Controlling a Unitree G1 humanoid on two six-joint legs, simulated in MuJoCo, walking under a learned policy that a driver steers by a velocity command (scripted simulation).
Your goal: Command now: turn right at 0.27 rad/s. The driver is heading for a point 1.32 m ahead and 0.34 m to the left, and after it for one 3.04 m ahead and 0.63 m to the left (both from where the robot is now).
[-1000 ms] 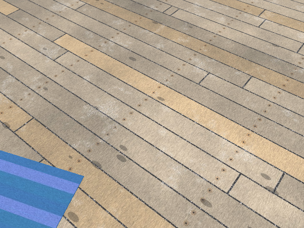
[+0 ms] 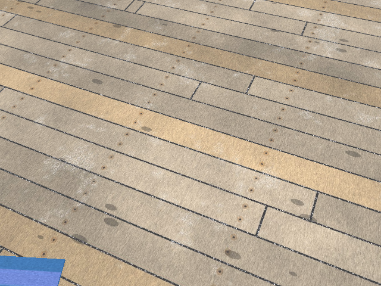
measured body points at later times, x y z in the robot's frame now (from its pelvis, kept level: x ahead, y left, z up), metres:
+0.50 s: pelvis +0.03 +0.04 +0.00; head +0.07 +0.08 +0.45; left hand +0.12 +0.34 -0.11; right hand +0.20 -0.22 -0.09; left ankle +0.02 +0.10 -0.74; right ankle +0.08 -0.11 -0.66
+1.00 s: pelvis +0.22 +0.06 +0.01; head +0.25 +0.03 +0.46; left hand +0.10 +0.30 -0.10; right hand +0.50 -0.08 -0.08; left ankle +0.20 +0.21 -0.68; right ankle +0.18 -0.05 -0.74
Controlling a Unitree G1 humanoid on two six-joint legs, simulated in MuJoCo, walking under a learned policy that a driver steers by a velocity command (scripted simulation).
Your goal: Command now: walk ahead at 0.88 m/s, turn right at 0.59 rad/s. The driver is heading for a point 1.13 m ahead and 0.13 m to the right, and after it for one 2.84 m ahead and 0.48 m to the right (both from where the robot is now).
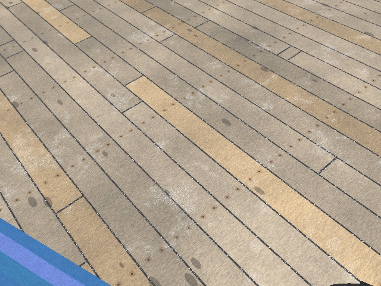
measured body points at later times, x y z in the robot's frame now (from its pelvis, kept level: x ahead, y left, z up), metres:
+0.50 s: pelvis +0.37 -0.02 -0.02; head +0.39 -0.03 +0.43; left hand +0.70 +0.11 -0.07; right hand +0.21 -0.28 -0.14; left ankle +0.26 +0.14 -0.75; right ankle +0.48 -0.19 -0.68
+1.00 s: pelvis +0.81 -0.20 -0.03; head +0.84 -0.20 +0.42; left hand +0.80 +0.08 -0.17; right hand +0.97 -0.48 -0.12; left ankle +1.04 -0.16 -0.70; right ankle +0.59 -0.23 -0.74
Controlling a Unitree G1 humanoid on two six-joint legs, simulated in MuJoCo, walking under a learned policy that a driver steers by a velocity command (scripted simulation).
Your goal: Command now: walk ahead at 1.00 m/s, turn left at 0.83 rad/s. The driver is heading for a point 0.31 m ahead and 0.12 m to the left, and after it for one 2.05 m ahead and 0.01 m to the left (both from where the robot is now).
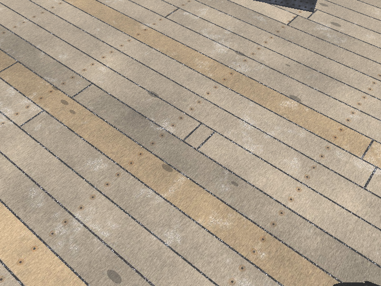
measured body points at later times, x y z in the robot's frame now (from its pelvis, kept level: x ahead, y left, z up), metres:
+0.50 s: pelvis +0.50 +0.04 +0.00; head +0.53 +0.05 +0.44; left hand +0.67 +0.29 -0.10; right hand +0.51 -0.24 -0.12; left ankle +0.24 +0.03 -0.70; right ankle +0.73 +0.00 -0.69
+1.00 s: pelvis +1.00 +0.09 +0.00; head +1.04 +0.09 +0.45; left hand +1.04 +0.40 -0.12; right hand +1.21 -0.17 -0.06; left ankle +1.14 +0.21 -0.71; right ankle +0.75 +0.03 -0.64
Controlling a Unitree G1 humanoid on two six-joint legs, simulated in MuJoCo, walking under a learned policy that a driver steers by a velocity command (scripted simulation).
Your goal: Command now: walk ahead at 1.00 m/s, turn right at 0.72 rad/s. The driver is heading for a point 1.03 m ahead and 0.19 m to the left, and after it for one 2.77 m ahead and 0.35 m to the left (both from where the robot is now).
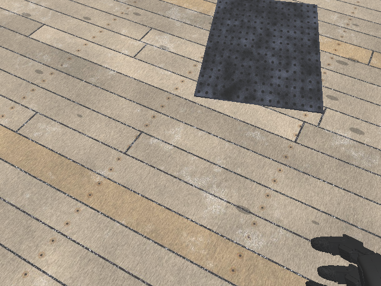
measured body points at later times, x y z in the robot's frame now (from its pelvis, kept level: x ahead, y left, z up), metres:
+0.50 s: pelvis +0.46 +0.00 +0.02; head +0.47 -0.01 +0.47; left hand +0.53 +0.28 -0.08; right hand +0.55 -0.27 -0.11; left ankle +0.37 +0.12 -0.61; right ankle +0.45 -0.12 -0.71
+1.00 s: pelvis +0.88 +0.16 +0.02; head +0.91 +0.18 +0.47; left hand +0.93 +0.46 -0.07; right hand +1.04 -0.07 -0.11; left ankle +0.84 +0.15 -0.71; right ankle +1.06 +0.06 -0.64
